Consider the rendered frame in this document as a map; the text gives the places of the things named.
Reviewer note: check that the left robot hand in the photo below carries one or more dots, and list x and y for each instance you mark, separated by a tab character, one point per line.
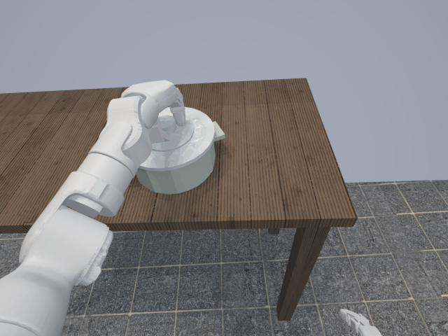
165	94

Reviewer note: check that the left robot forearm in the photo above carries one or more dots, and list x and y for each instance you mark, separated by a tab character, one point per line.
98	186

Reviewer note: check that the robot left upper arm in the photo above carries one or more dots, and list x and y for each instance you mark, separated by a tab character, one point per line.
34	298

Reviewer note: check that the knob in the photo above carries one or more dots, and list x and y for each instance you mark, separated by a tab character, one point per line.
168	123

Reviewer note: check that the table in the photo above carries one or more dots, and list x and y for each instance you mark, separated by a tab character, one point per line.
274	169

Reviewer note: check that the right robot hand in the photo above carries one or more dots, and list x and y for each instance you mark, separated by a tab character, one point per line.
358	323

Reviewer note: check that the pot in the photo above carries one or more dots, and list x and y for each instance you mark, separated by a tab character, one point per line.
185	178

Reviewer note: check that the lid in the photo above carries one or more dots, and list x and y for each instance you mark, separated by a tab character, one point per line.
186	145

